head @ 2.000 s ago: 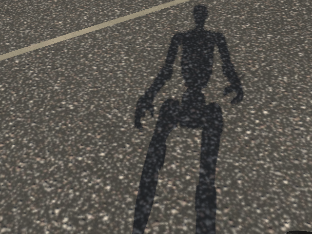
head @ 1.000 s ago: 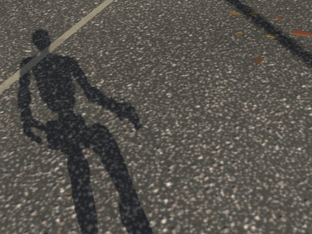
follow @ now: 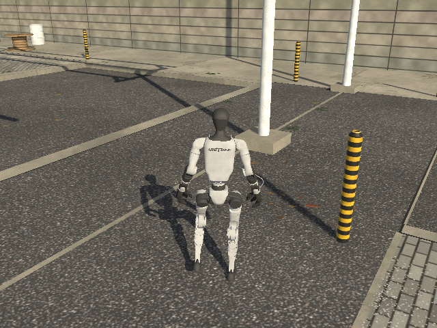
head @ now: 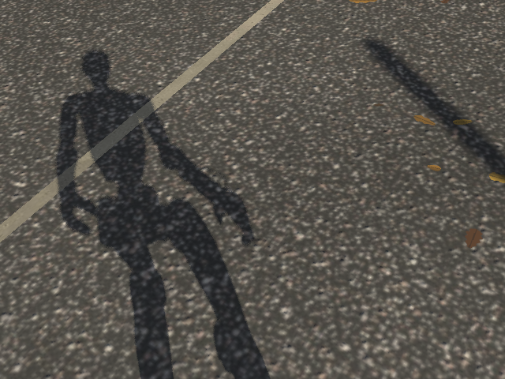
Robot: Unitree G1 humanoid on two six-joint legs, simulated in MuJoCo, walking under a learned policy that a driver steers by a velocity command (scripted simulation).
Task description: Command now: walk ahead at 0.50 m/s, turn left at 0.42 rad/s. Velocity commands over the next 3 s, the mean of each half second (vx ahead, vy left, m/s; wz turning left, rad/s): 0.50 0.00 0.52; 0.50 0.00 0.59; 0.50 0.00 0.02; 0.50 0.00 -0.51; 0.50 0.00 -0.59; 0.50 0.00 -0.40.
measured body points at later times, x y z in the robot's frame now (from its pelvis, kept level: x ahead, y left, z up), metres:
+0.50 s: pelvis +0.27 +0.08 -0.01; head +0.30 +0.10 +0.44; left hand +0.33 +0.39 -0.11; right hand +0.45 -0.16 -0.11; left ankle +0.29 +0.15 -0.74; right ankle +0.29 -0.09 -0.66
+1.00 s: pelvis +0.56 +0.12 +0.00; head +0.58 +0.13 +0.45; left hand +0.49 +0.41 -0.11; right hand +0.81 -0.05 -0.11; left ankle +0.46 +0.22 -0.66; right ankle +0.63 +0.04 -0.74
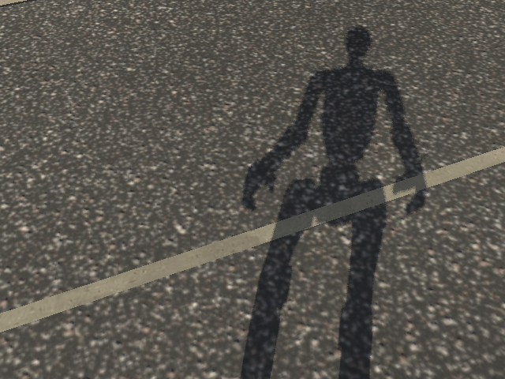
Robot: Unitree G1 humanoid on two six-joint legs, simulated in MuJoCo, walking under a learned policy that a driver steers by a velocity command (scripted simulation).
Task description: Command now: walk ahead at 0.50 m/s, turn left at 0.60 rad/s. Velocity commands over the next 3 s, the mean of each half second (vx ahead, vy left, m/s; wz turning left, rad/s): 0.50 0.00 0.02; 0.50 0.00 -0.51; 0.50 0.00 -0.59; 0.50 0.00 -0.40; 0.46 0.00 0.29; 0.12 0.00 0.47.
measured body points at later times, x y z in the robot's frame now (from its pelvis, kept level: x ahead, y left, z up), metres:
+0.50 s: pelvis +0.26 +0.07 +0.00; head +0.29 +0.08 +0.45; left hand +0.36 +0.35 -0.13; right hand +0.37 -0.21 -0.10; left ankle +0.29 +0.17 -0.74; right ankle +0.23 -0.09 -0.65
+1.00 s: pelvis +0.52 -0.03 +0.00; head +0.56 -0.06 +0.44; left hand +0.71 +0.20 -0.11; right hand +0.57 -0.34 -0.11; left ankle +0.54 +0.14 -0.65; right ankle +0.54 -0.11 -0.74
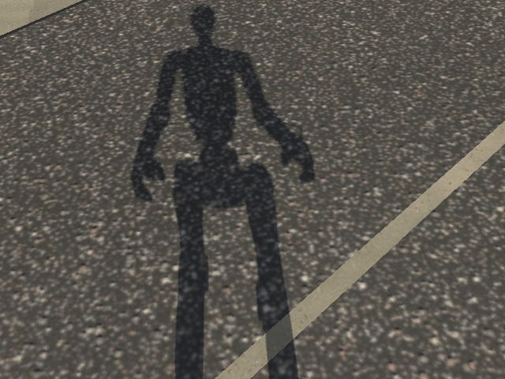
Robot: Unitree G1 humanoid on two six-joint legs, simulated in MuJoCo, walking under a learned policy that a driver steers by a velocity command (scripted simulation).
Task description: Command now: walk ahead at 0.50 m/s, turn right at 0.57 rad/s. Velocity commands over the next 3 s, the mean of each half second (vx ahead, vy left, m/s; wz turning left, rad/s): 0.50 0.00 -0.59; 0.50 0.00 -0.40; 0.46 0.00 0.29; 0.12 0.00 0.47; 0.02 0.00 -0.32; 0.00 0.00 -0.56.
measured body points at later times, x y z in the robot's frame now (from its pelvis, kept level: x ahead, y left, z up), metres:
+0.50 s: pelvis +0.29 +0.04 +0.00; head +0.31 +0.04 +0.45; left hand +0.48 +0.28 -0.11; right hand +0.32 -0.25 -0.10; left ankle +0.34 +0.14 -0.74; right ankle +0.22 -0.08 -0.65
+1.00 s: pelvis +0.52 -0.12 +0.00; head +0.54 -0.14 +0.45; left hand +0.76 +0.06 -0.10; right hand +0.47 -0.41 -0.12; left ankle +0.56 +0.05 -0.65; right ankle +0.51 -0.20 -0.74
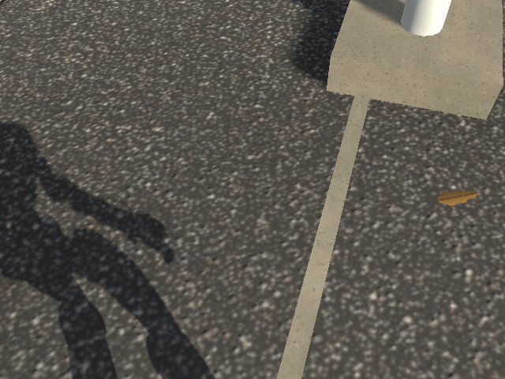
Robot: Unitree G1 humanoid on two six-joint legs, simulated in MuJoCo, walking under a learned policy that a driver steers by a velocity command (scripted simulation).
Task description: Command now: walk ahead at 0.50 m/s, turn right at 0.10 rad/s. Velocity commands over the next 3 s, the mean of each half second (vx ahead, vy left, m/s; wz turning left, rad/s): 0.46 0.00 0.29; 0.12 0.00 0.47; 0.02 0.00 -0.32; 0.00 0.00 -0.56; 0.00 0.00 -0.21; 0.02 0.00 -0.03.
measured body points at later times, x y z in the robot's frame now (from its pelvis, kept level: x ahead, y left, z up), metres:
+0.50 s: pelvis +0.28 +0.08 -0.01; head +0.33 +0.10 +0.44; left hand +0.33 +0.38 -0.13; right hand +0.48 -0.16 -0.11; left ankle +0.34 +0.16 -0.74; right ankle +0.19 -0.08 -0.64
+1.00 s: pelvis +0.44 +0.08 +0.00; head +0.48 +0.08 +0.45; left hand +0.45 +0.39 -0.09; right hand +0.71 -0.10 -0.11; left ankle +0.33 +0.18 -0.67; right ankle +0.55 +0.01 -0.74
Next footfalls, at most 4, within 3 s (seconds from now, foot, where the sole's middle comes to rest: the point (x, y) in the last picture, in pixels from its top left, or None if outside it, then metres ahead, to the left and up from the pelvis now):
0.36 left None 0.38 0.17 -0.78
0.84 right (261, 333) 0.58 0.03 -0.78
1.14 left None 0.41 0.22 -0.78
1.50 right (280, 349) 0.54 -0.02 -0.78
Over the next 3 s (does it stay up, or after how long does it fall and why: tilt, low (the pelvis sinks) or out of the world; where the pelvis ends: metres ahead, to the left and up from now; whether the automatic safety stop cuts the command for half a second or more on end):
stays up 0.47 0.04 0.00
